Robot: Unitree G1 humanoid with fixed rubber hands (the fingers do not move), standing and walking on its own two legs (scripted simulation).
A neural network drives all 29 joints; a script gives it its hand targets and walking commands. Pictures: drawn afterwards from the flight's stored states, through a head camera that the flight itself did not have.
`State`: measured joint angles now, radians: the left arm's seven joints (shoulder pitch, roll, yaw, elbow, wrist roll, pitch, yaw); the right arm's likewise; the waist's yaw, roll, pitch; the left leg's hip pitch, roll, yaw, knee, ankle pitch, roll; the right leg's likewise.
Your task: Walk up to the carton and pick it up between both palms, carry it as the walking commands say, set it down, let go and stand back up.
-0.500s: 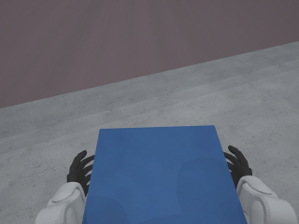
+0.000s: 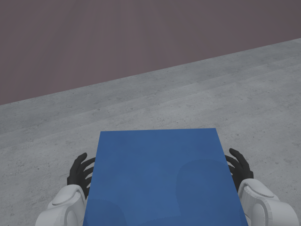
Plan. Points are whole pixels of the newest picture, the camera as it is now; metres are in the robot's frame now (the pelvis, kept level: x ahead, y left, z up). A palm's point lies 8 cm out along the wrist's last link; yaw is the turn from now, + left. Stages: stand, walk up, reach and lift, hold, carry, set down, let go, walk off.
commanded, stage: carry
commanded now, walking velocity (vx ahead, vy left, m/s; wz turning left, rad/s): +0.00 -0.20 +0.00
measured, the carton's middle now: (159, 194) +0.23 +0.01 +0.02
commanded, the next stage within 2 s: none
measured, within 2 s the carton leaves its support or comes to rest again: neither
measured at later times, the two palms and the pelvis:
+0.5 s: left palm (134, 206) +0.18 +0.06 +0.09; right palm out of the picture +0.19 -0.30 +0.09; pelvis -0.04 -0.13 +0.00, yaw +0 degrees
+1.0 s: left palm (141, 223) +0.15 +0.05 +0.08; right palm out of the picture +0.17 -0.32 +0.08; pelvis -0.07 -0.14 +0.00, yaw +5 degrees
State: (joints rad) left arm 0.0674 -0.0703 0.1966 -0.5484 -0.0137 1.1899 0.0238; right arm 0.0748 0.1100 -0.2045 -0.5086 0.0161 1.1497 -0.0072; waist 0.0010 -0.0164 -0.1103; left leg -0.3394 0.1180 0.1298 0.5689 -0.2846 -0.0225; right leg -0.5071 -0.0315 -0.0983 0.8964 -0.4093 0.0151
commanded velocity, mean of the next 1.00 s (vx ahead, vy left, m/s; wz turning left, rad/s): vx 0.00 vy -0.02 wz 0.13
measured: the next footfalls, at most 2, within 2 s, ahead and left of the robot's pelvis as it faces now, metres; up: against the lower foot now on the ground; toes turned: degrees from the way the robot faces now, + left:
right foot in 0.12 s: +0.05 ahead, -0.19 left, +0.00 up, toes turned -9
left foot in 0.44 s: -0.02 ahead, -0.01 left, +0.00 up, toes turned +7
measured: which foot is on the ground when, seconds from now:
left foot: down 0.00-0.14, up 0.16-0.42, down 0.44-0.88, up 0.90-1.00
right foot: up 0.00-0.10, down 0.12-1.00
